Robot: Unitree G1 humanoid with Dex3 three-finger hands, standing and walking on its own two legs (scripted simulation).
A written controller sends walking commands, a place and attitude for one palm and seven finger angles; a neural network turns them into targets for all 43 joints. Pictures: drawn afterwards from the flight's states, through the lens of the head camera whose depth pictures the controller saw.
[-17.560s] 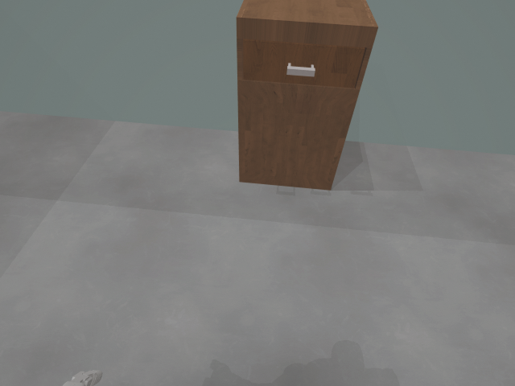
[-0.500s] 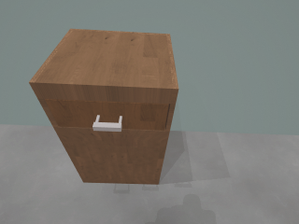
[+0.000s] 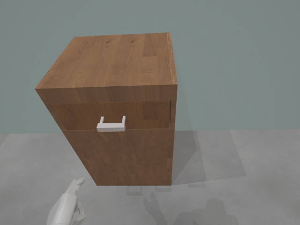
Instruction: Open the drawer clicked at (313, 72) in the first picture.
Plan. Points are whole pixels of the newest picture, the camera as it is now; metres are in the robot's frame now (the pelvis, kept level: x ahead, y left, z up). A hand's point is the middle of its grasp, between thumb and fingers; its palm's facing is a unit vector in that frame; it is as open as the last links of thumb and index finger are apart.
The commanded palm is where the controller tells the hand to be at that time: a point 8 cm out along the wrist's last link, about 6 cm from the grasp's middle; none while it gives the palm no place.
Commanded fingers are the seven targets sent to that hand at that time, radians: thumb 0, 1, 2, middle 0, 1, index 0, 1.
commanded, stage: raise the hand with hooked fingers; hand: left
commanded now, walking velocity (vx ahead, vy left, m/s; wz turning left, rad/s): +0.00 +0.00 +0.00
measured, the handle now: (112, 123) +0.51 +0.18 -0.06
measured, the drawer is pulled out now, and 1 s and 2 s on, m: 0.00 0.00 0.00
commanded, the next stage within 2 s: move the hooked fingers above the handle in 1.68 s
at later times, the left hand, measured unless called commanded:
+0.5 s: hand (85, 188) +0.23 +0.19 -0.01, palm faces +0.08 -0.08 -0.99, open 10.4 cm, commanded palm +0.19 +0.19 +0.04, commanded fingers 0.00 0.04 0.53 -0.26 -0.86 -0.26 -0.86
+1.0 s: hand (91, 147) +0.32 +0.19 +0.05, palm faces +0.10 -0.12 -0.99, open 13.2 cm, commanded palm +0.29 +0.19 +0.11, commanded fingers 0.00 -0.50 0.30 -0.30 -1.20 -0.30 -1.20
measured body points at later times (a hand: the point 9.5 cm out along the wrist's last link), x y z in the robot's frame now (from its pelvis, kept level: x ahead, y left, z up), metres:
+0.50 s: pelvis +0.00 -0.06 -0.02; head +0.04 -0.09 +0.42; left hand +0.22 +0.19 +0.05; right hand +0.26 -0.25 -0.11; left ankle -0.01 +0.06 -0.72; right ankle +0.01 -0.11 -0.72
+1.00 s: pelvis +0.02 -0.02 +0.00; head +0.04 -0.06 +0.45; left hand +0.31 +0.19 +0.10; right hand +0.18 -0.29 -0.11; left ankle -0.01 +0.09 -0.72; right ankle +0.01 -0.11 -0.72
